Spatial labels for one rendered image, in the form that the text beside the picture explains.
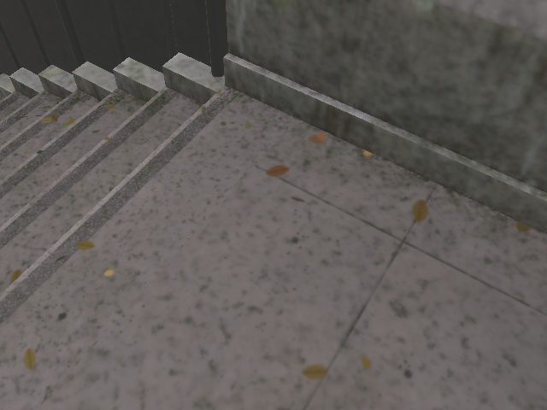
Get stairs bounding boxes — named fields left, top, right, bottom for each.
left=0, top=87, right=203, bottom=294

